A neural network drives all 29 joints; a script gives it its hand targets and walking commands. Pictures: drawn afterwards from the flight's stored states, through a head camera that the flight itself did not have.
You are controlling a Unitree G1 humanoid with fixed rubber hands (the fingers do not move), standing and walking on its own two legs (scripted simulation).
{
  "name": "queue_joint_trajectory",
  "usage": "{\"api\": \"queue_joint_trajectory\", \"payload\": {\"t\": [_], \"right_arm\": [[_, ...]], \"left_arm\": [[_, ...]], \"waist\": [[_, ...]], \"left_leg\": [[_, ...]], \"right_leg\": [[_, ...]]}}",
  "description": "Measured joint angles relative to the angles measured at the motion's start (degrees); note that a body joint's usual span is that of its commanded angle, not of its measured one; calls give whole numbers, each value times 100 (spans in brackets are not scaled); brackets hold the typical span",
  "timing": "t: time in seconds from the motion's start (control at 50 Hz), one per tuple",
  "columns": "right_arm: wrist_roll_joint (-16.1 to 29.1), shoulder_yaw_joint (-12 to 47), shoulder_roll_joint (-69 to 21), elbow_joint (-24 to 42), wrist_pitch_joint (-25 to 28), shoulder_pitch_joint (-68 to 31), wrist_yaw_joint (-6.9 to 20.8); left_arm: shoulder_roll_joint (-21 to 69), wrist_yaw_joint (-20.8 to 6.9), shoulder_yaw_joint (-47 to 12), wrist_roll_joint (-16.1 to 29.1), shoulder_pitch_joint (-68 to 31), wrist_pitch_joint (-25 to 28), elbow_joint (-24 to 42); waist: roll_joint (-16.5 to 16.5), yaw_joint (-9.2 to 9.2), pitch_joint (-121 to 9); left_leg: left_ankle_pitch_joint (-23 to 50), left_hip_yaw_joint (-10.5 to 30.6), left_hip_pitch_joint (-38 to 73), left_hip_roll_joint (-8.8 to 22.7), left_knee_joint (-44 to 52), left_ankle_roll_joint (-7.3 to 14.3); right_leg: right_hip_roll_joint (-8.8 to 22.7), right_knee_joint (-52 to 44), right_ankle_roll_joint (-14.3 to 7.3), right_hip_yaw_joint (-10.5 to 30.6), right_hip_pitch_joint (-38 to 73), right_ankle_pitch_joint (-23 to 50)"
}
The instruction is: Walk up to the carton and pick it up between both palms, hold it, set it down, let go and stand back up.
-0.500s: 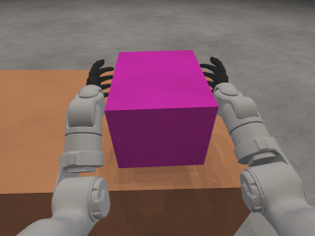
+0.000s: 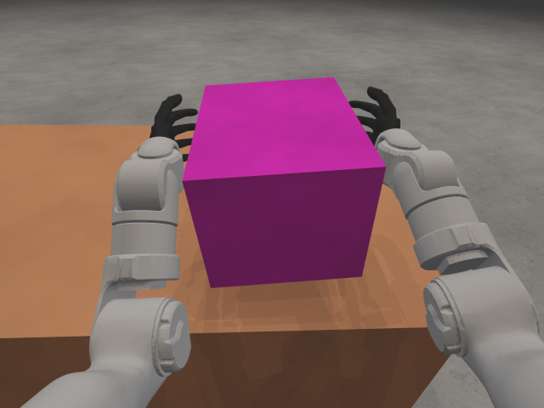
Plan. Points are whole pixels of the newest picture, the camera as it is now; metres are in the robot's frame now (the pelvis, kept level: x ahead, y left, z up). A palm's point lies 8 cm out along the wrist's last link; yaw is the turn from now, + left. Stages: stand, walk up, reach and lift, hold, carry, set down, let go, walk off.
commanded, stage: hold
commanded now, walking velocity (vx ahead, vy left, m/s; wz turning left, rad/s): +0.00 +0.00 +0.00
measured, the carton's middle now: (277, 173) +0.39 +0.00 +0.20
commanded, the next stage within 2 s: none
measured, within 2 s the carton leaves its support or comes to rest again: neither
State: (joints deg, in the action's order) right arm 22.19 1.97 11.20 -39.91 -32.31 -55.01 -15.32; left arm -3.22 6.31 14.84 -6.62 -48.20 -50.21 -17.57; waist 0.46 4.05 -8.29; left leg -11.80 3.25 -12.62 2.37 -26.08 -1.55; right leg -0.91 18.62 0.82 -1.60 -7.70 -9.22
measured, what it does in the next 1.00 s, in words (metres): stands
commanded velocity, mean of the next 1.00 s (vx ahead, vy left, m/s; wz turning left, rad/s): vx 0.00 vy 0.00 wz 0.00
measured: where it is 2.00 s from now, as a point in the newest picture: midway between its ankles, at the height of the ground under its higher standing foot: outside the picture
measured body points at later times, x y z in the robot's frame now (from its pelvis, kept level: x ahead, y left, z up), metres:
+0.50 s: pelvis -0.01 -0.01 +0.00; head -0.09 +0.00 +0.44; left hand +0.37 +0.15 +0.28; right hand +0.39 -0.15 +0.28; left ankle +0.03 +0.13 -0.74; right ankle +0.01 -0.13 -0.74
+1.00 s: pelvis +0.00 +0.00 +0.00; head -0.08 +0.01 +0.44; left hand +0.39 +0.15 +0.27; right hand +0.39 -0.16 +0.29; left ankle +0.03 +0.13 -0.74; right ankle +0.01 -0.13 -0.74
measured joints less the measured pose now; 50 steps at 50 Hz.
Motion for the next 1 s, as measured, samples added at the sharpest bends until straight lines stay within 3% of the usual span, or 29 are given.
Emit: {"api": "queue_joint_trajectory", "payload": {"t": [0.24,0.42,0.66,1.0], "right_arm": [[142,186,110,-65,-295,-158,-30],[-15,27,34,-460,-372,-490,-35],[-103,-121,17,-738,-346,-692,-45],[183,123,164,-546,-429,-624,-83]], "left_arm": [[133,14,230,-55,-10,-274,104],[5,-52,405,8,-374,-235,-410],[-187,-91,333,102,-736,-77,-996],[-21,-68,332,5,-467,-198,-543]], "waist": [[-107,-71,-84],[-146,-160,-152],[-105,-148,-252],[-142,-75,-262]], "left_leg": [[-55,1,59,57,-79,-31],[32,74,2,35,-32,-55],[107,166,-181,6,0,-69],[-42,114,-124,5,-85,-31]], "right_leg": [[-79,89,-36,72,29,-35],[-79,148,-61,48,-59,-21],[-79,110,-68,18,-215,33],[-101,63,-24,148,-128,-16]]}}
